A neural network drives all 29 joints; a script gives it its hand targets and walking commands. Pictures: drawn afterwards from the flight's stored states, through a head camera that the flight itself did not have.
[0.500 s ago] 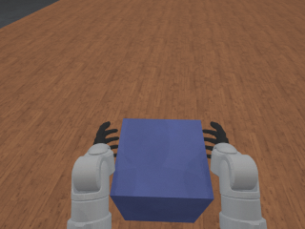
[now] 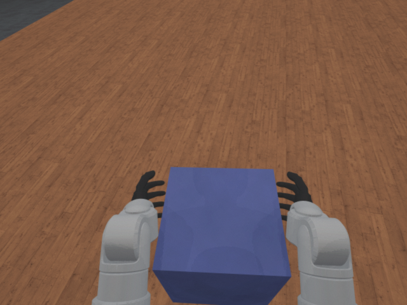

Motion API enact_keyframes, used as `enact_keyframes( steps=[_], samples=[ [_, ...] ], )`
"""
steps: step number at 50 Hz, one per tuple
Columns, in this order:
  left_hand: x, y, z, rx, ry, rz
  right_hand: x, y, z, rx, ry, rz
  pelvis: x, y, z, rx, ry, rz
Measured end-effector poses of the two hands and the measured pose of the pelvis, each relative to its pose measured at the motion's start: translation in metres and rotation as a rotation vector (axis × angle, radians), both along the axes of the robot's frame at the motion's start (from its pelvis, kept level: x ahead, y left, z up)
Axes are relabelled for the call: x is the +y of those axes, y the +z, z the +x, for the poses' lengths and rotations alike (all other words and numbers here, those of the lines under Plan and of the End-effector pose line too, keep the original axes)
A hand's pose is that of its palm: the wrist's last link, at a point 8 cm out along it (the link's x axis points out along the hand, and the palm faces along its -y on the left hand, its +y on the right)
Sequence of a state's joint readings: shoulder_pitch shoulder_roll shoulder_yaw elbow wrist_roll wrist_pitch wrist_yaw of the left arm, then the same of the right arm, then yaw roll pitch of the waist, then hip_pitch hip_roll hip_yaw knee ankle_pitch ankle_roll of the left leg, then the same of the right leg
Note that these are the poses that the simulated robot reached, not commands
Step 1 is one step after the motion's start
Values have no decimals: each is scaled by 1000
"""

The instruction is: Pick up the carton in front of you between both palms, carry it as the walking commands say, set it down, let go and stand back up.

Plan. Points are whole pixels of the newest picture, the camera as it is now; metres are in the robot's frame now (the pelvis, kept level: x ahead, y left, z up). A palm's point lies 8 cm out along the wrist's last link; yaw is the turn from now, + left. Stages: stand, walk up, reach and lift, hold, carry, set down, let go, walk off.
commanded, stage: carry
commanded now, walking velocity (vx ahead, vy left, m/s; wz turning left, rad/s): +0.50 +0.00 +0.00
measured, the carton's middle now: (219, 240) +0.26 +0.00 -0.05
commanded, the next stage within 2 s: none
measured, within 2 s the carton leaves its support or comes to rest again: neither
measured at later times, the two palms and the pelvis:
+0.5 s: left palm (156, 96) +0.60 +0.17 +0.09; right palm (262, 98) +0.58 -0.12 +0.10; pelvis +0.33 +0.04 +0.00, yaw -5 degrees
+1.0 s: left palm (177, 55) +0.83 +0.13 +0.10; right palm (263, 57) +0.82 -0.15 +0.09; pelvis +0.55 +0.00 +0.00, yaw -1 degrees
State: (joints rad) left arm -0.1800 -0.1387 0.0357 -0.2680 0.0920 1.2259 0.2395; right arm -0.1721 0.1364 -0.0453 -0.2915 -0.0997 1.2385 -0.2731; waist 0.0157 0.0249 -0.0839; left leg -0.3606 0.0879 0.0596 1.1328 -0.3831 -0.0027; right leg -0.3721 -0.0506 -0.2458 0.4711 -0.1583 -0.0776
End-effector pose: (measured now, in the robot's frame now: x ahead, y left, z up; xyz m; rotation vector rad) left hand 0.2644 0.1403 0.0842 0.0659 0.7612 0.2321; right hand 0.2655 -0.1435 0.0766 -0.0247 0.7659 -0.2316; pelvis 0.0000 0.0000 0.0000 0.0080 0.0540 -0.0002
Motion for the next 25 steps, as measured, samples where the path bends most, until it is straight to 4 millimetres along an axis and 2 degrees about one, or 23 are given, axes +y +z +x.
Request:
enact_keyframes(
  steps=[3,7,14,17,20,25],
  samples=[
    [-1,4,30,7,12,6,-1,3,34,5,19,0,-4,9,32,5,-3,12],
    [-2,16,79,-41,6,-2,-3,14,83,-44,17,-1,-5,16,80,11,-13,17],
    [3,32,180,-146,-30,-22,2,34,174,-152,-29,-8,9,8,182,8,-23,3],
    [12,26,228,-172,-36,-33,12,34,219,-179,-42,-21,20,-5,233,-1,-34,-6],
    [23,13,278,-174,-38,-62,23,26,265,-174,-51,-40,33,-19,280,-15,-56,10],
    [29,9,341,-73,-61,-61,29,20,316,-51,-78,-45,45,0,333,-4,-80,-18]
  ],
)
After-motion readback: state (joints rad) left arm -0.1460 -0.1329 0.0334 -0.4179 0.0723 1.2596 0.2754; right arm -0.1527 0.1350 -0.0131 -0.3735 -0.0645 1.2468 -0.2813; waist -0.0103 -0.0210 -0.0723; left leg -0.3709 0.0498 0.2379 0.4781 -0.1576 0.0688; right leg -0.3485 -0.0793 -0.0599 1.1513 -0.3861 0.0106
